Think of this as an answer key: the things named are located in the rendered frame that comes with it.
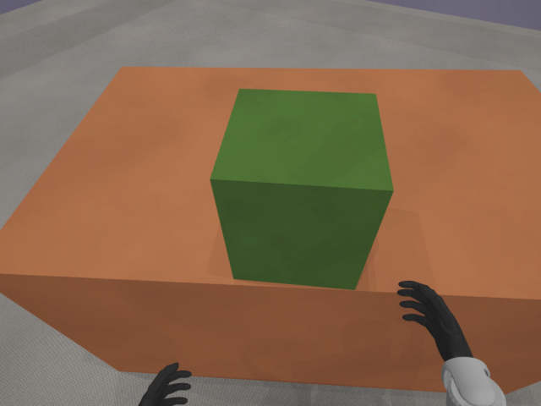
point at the right robot forearm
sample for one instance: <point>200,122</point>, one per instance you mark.
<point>467,382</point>

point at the left robot hand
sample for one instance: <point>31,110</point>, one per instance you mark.
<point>159,388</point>

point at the pedestal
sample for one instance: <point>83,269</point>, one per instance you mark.
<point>118,245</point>

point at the carton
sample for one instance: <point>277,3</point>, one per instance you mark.
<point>301,184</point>

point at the right robot hand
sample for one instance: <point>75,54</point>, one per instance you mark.
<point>438,319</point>

